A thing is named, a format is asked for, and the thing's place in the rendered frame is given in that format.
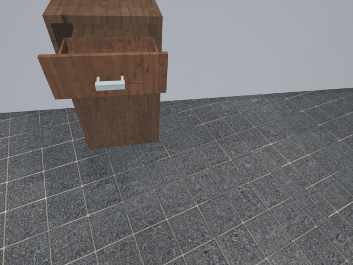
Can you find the drawer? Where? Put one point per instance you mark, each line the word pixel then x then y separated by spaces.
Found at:
pixel 72 72

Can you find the cabinet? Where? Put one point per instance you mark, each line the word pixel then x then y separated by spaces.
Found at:
pixel 113 120

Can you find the handle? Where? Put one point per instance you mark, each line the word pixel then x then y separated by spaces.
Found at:
pixel 109 85

